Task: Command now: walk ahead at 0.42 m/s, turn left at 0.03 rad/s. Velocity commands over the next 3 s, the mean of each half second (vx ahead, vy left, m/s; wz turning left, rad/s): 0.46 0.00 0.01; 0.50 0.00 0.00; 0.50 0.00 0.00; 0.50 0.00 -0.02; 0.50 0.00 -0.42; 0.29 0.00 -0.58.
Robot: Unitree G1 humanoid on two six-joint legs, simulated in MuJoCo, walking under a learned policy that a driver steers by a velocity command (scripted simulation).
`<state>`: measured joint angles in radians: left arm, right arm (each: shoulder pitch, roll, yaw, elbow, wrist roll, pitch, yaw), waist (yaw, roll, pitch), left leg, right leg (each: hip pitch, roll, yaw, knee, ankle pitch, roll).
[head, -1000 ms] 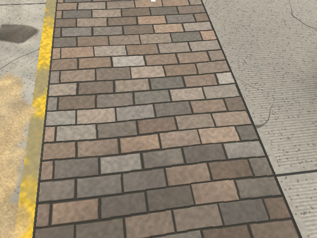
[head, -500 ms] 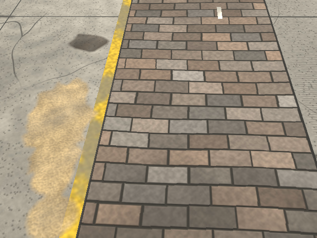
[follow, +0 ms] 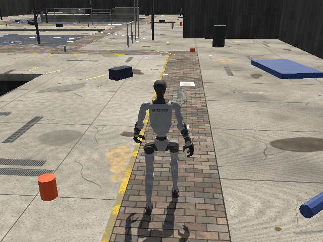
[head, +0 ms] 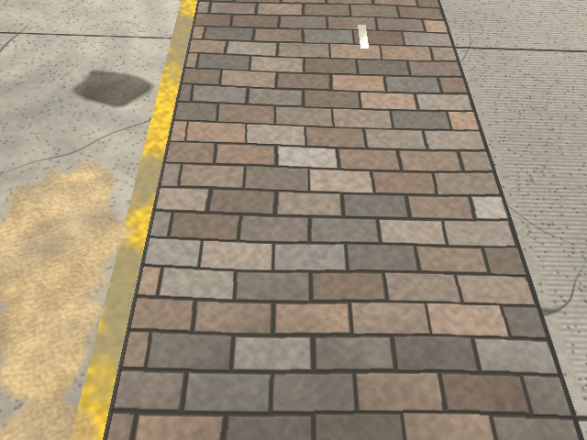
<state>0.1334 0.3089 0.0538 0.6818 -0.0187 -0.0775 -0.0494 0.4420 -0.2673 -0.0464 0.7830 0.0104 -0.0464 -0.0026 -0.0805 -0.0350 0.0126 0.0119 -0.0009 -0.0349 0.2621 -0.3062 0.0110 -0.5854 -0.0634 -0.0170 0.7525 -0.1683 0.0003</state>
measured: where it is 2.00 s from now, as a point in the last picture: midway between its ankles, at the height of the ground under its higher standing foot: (284, 219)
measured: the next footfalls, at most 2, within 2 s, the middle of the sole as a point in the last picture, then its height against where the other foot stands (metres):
right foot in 0.14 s outside the picture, level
left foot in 0.68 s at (238, 415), level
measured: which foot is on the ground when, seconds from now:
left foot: down 0.00-0.16, up 0.18-0.66, down 0.68-1.00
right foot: up 0.00-0.12, down 0.14-0.68, up 0.70-1.00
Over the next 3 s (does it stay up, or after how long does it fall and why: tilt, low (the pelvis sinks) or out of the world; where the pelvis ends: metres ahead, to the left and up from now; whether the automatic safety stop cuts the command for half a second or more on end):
stays up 1.58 -0.13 -0.01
